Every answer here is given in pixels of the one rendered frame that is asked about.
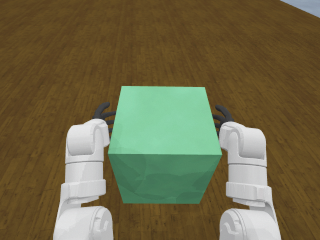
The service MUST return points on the right robot upper arm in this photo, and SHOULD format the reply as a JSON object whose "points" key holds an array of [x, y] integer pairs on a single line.
{"points": [[245, 224]]}

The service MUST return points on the right robot forearm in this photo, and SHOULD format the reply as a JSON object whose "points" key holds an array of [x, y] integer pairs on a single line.
{"points": [[247, 173]]}

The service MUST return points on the robot right hand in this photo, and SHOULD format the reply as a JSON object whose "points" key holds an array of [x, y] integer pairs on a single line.
{"points": [[227, 117]]}

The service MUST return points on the robot left hand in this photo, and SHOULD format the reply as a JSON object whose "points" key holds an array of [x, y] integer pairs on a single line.
{"points": [[99, 115]]}

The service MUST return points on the left robot upper arm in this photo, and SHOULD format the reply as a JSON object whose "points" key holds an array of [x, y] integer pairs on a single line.
{"points": [[85, 223]]}

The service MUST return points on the left robot forearm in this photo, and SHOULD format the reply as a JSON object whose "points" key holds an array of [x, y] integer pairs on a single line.
{"points": [[84, 156]]}

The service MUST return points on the carton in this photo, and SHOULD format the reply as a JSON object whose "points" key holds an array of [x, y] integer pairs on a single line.
{"points": [[164, 147]]}

